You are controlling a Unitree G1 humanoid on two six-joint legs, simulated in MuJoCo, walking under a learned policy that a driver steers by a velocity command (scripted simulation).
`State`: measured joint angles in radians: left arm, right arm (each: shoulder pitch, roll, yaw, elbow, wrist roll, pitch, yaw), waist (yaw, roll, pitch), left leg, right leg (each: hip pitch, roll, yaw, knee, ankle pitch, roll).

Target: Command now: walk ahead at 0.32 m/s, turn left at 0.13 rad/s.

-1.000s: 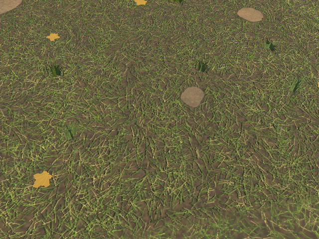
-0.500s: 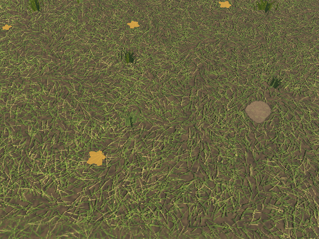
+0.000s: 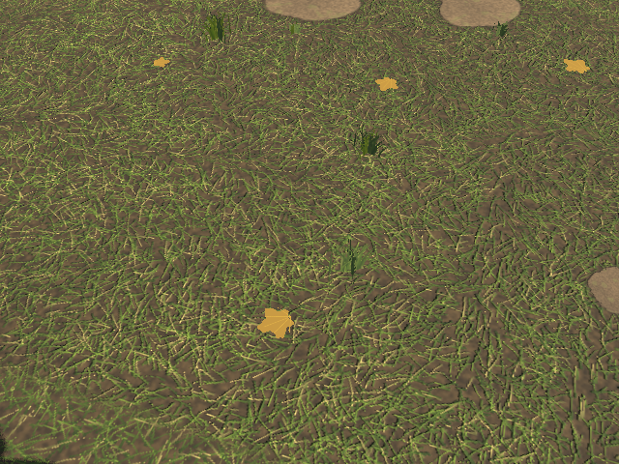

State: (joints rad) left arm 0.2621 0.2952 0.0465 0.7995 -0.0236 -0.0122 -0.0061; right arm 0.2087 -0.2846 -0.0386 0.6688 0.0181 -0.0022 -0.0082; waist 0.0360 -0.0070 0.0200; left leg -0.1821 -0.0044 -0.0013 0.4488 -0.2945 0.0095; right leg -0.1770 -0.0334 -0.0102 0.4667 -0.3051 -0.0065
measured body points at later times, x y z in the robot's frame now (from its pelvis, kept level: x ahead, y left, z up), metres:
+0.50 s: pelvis +0.22 -0.03 -0.03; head +0.27 -0.04 +0.42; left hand +0.47 +0.19 -0.11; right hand +0.19 -0.32 -0.15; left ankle +0.00 +0.11 -0.68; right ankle +0.33 -0.12 -0.74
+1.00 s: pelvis +0.52 -0.04 -0.01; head +0.54 -0.05 +0.44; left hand +0.68 +0.20 -0.13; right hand +0.61 -0.36 -0.08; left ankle +0.64 +0.03 -0.74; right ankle +0.34 -0.11 -0.68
